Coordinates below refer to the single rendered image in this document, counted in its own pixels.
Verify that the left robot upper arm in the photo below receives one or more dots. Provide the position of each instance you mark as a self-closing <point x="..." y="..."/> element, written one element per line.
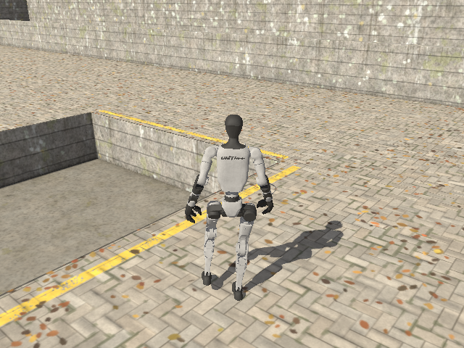
<point x="206" y="163"/>

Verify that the left robot forearm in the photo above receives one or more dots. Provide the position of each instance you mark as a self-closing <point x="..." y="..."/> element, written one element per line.
<point x="195" y="193"/>

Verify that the robot head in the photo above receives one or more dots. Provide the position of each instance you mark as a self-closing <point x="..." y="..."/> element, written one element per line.
<point x="233" y="126"/>

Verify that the right robot forearm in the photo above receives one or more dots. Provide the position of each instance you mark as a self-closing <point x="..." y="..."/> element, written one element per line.
<point x="266" y="192"/>

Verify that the right robot upper arm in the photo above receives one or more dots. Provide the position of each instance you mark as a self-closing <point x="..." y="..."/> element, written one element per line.
<point x="259" y="165"/>

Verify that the left robot hand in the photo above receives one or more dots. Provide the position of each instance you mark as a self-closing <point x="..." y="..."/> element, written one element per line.
<point x="190" y="212"/>

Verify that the robot right foot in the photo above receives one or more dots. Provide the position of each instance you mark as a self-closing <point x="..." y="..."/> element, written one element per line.
<point x="237" y="294"/>

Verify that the right robot hand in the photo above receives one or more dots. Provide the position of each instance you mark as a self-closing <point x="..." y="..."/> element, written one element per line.
<point x="263" y="203"/>

